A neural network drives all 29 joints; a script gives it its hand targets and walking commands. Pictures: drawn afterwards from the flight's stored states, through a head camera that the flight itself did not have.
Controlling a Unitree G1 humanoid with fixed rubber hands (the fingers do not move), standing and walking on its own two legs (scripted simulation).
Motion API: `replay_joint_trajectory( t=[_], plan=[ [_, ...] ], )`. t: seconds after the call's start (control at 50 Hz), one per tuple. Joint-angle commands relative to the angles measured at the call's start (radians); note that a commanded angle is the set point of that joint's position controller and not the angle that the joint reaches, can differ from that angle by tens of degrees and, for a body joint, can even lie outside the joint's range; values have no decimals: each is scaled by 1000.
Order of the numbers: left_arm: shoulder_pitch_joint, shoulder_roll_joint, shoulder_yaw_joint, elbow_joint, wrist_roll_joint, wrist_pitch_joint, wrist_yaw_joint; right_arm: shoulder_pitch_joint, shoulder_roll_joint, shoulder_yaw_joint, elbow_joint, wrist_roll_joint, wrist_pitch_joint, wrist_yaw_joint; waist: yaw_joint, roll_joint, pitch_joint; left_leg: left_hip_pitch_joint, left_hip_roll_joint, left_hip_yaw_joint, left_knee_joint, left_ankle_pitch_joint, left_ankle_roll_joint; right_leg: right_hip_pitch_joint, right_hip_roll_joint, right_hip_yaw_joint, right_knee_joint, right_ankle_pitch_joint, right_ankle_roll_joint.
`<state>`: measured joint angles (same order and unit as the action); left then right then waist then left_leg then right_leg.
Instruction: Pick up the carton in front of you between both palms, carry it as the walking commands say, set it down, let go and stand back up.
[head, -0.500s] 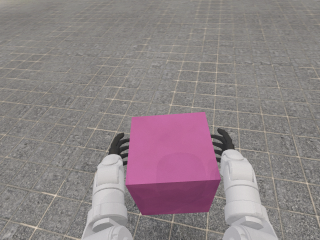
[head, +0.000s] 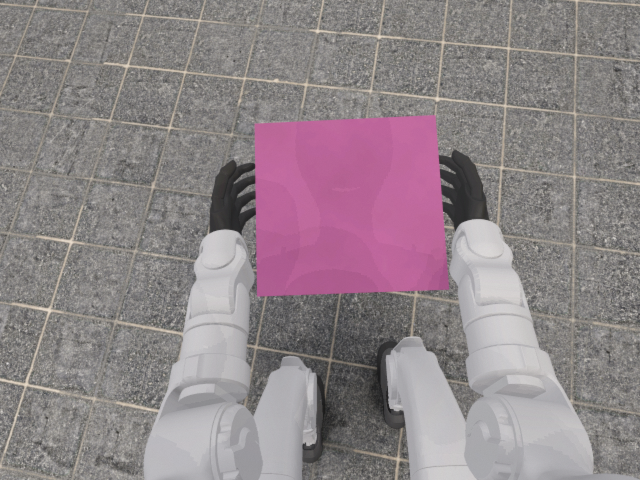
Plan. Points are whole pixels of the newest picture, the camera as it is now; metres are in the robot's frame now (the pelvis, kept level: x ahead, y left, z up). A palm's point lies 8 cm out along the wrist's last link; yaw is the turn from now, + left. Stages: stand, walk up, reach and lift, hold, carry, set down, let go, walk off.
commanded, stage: set down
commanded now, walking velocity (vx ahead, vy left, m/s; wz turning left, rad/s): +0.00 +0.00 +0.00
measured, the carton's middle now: (345, 222) +0.43 -0.02 -0.14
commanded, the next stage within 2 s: none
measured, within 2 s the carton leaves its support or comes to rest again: rests again in 1.58 s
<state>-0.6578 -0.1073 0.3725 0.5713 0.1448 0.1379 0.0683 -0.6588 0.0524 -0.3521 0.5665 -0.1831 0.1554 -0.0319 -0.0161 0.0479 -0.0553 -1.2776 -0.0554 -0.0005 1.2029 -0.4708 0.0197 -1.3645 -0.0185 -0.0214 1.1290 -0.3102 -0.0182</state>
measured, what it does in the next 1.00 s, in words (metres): lowers itself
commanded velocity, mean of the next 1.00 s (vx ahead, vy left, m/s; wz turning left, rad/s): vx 0.00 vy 0.00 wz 0.00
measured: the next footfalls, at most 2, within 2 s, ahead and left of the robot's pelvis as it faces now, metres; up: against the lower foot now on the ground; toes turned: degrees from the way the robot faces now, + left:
none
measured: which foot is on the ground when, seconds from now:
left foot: down 0.00-1.00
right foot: down 0.00-1.00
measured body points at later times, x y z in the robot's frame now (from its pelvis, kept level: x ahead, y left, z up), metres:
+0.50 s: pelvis -0.02 +0.00 -0.12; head +0.27 -0.03 +0.22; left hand +0.48 +0.12 -0.22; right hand +0.47 -0.18 -0.23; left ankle +0.04 +0.10 -0.62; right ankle +0.10 -0.12 -0.62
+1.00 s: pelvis -0.04 -0.01 -0.23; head +0.33 -0.04 +0.03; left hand +0.53 +0.11 -0.38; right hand +0.52 -0.19 -0.38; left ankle +0.03 +0.10 -0.62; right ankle +0.10 -0.12 -0.62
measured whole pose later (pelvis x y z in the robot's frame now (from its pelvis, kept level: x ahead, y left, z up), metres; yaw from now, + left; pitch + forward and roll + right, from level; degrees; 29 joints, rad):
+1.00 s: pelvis -0.04 -0.01 -0.23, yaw +3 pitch +45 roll +3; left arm -1.36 0.13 0.39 0.78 0.09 0.28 0.11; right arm -1.34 -0.16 -0.39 0.74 -0.15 0.31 -0.07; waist -0.05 0.05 0.18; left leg -2.14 -0.08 0.02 2.01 -0.66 -0.01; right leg -2.25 -0.02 0.00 1.92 -0.45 -0.03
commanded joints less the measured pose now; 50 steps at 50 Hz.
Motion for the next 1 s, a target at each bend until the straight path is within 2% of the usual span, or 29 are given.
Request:
replay_joint_trajectory(
  t=[0.0, 0.08, 0.18, 0.42, 0.52, 0.62, 0.82, 0.98],
  plan=[
    [-550, -880, -530, 8, -38, 15, -167, -542, 823, 493, 14, 50, 10, 200, -27, -14, -856, 126, -103, -71, -112, 223, -51, 575, 149, 54, 55, 256, -2],
    [-613, -896, -452, 63, -7, 65, -181, -605, 828, 415, 75, 12, 62, 242, -28, -14, -797, 39, -106, -65, -62, 162, -45, 418, 151, 39, 112, 170, -4],
    [-709, -883, -406, 86, 0, 84, -187, -686, 827, 370, 102, -3, 89, 264, -28, -28, -856, -34, -118, -52, 31, 186, -44, 308, 156, 28, 198, 179, 2],
    [-900, -815, -445, 70, -72, 94, -190, -879, 810, 444, 72, 82, 107, 221, -21, -85, -1085, -220, -144, -2, 265, 219, -48, 223, 161, 15, 397, 266, 37],
    [-992, -790, -459, 73, -101, 106, -206, -942, 794, 435, 86, 90, 121, 199, -39, -68, -1109, -354, -149, 27, 343, 169, -50, 234, 155, 21, 462, 269, 36],
    [-1067, -749, -437, 96, -109, 115, -227, -1015, 773, 413, 103, 92, 131, 185, -40, -64, -1085, -478, -145, 49, 409, 122, -46, 227, 147, 31, 520, 263, 34],
    [-1210, -661, -396, 149, -127, 124, -244, -1185, 689, 395, 122, 120, 139, 184, -35, -85, -1033, -636, -128, 69, 535, 55, -33, 206, 127, 33, 648, 236, 29],
    [-1341, -607, -452, 156, -197, 110, -229, -1303, 601, 410, 141, 180, 123, 203, -70, -55, -1008, -611, -115, 65, 640, 83, -37, 152, 107, 12, 772, 257, 18]
  ],
)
